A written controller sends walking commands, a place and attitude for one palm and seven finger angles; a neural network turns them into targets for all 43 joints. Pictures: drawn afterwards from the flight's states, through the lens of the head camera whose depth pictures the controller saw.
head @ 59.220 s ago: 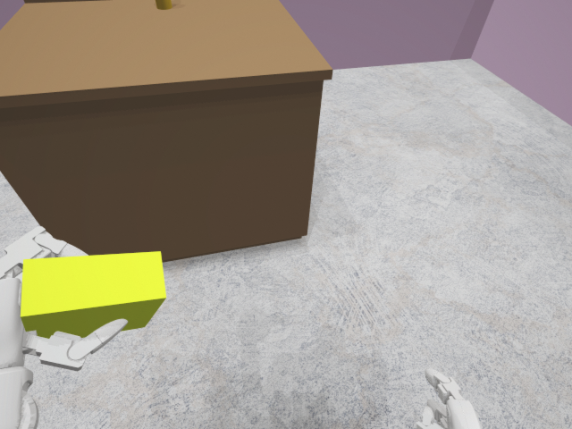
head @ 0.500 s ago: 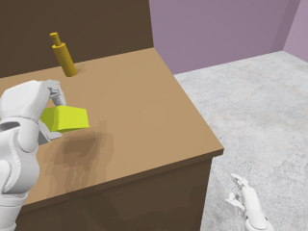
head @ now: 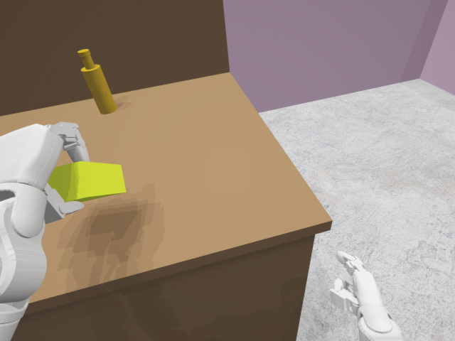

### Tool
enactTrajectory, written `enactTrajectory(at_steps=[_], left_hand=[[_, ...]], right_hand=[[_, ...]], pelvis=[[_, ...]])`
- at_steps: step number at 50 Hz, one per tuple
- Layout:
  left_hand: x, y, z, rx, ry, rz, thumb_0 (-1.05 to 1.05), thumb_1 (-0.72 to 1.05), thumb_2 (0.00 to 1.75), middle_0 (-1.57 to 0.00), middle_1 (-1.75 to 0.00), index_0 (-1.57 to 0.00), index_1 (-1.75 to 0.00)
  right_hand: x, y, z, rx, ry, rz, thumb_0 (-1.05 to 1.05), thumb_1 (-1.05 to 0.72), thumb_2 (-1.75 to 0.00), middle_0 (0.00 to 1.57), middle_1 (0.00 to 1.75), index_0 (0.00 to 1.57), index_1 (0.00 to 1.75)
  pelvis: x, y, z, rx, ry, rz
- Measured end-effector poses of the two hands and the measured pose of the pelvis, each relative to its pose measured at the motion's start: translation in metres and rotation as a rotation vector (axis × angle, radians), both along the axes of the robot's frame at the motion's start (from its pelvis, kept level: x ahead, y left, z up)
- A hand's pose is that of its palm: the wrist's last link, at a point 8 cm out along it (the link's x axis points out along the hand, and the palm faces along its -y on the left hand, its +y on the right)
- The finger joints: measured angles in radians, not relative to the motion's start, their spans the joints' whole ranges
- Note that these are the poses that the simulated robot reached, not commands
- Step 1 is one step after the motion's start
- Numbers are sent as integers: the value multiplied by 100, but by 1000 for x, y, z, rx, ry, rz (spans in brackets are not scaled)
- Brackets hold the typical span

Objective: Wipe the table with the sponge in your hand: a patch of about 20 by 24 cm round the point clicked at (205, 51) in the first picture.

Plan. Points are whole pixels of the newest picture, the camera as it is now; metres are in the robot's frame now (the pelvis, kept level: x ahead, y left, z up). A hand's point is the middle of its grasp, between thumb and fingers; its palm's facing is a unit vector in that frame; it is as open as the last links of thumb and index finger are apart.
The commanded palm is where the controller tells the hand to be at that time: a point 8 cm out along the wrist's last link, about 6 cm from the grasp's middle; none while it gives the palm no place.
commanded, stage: bring the sponge back beside the body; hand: left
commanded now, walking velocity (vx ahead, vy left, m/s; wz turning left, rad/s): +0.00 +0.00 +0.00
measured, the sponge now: (77, 186) +0.26 +0.31 +0.19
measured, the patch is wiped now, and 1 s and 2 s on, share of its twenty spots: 0.95 0.95 0.95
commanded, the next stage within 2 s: step back with the hand held close in 1.26 s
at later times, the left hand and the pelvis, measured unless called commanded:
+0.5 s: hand (53, 185) +0.21 +0.28 +0.24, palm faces +0.36 -0.11 -0.93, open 9.0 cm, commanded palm +0.15 +0.28 +0.30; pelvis -0.01 +0.00 +0.00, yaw +0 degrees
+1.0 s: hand (42, 199) +0.19 +0.29 +0.23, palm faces +0.37 -0.12 -0.92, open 8.9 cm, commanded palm +0.13 +0.29 +0.30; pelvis -0.01 +0.00 +0.00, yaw -1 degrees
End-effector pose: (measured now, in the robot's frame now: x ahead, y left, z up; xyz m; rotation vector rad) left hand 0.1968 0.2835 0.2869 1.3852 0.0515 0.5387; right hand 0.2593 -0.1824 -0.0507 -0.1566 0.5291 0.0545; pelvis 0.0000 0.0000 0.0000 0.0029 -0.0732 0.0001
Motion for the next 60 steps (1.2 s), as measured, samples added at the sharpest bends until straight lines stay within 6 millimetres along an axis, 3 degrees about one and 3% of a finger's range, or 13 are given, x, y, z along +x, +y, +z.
enactTrajectory(at_steps=[10, 16, 35, 60], left_hand=[[-8, -5, -8, -23, 2, -20, -2, -49, 106, -83, -145, -92, -146], [-12, -8, -3, -1, -21, -41, -2, -49, 106, -83, -145, -92, -146], [-35, -1, -11, -18, -19, -20, -2, -49, 107, -83, -145, -92, -146], [-44, 5, -10, -29, -54, -20, -2, -49, 107, -83, -145, -92, -146]], right_hand=[[-3, 3, 2, -5, -20, 0, 2, -90, -90, 20, 30, 20, 30], [-6, 5, 4, 7, -24, 1, 2, -90, -90, 20, 30, 20, 30], [-14, -3, 2, -18, -23, -18, 2, -90, -90, 20, 30, 20, 30], [-11, 11, 7, -9, -41, 1, 2, -90, -90, 20, 30, 20, 30]], pelvis=[[-5, 1, 0, 0, -13, 3], [-6, 0, 0, 1, -17, -6], [-10, 1, -2, -2, -28, -6], [-10, 7, -1, -4, -36, -6]])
